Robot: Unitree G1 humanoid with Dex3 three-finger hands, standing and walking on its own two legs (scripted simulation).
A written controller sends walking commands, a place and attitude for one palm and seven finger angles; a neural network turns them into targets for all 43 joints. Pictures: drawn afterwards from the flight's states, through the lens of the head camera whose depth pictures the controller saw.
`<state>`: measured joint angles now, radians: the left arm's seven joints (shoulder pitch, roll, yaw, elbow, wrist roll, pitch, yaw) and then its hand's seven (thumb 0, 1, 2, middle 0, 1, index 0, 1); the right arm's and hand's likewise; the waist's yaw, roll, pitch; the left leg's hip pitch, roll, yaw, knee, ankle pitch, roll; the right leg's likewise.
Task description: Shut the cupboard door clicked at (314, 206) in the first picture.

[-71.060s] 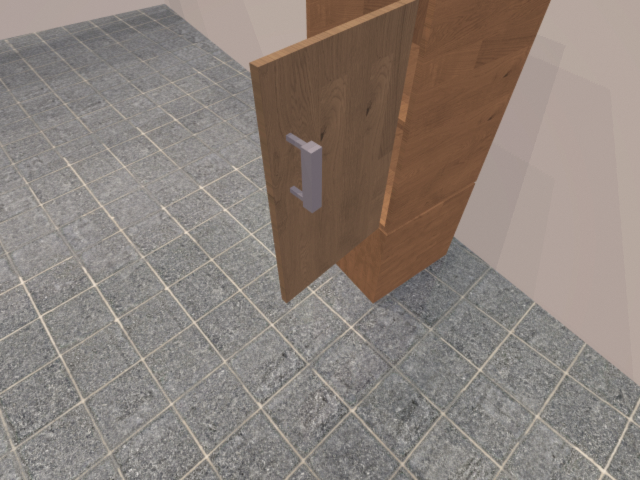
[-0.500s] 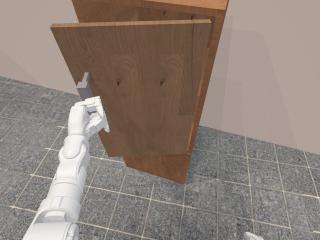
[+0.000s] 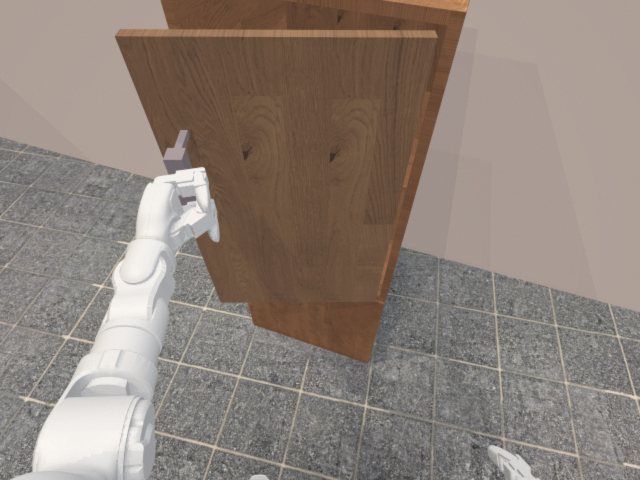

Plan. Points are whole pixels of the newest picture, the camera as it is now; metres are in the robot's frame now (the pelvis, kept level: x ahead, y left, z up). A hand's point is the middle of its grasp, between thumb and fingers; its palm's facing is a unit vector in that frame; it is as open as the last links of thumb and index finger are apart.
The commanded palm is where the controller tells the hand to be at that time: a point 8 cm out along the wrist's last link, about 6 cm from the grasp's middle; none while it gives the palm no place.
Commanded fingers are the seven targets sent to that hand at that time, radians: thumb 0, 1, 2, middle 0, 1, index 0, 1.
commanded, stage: push the door shut along its arc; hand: left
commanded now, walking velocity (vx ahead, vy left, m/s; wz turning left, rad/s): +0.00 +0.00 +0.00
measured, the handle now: (190, 179) +0.50 +0.19 +0.09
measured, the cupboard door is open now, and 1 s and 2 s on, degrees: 20 4 0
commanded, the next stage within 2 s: pull the fist back off the door in 1.46 s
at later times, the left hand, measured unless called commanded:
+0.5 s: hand (215, 190) +0.47 +0.15 +0.10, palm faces -0.16 -0.99 -0.02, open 3.2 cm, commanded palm +0.47 +0.18 +0.10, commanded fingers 0.00 0.90 0.90 -1.30 -1.50 -1.30 -1.50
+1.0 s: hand (266, 151) +0.54 +0.08 +0.11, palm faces -0.29 -0.96 -0.01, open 3.0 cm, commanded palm +0.55 +0.14 +0.10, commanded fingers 0.00 0.90 0.90 -1.30 -1.50 -1.30 -1.50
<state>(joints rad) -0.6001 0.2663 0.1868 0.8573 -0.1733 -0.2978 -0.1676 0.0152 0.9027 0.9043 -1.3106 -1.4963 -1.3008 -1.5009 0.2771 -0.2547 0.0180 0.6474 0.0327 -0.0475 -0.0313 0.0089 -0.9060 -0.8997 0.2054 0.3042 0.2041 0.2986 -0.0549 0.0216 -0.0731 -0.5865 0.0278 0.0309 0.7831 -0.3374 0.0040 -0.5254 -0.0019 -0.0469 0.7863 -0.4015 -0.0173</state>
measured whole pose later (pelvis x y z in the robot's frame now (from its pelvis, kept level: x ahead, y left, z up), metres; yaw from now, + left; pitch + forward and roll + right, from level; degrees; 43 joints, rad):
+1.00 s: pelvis -0.01 +0.01 -0.03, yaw -2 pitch +20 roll -2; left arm -1.21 0.50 0.30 1.34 -0.07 -0.27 -0.33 -0.01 0.88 0.92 -1.30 -1.50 -1.30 -1.50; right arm 0.44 -0.28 0.03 0.67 -0.01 -0.06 0.00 0.00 -0.91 -0.90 0.21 0.30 0.21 0.30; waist -0.24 0.06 -0.08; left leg -0.94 0.05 0.03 0.97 -0.38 0.02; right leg -0.87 0.02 -0.04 0.94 -0.42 -0.01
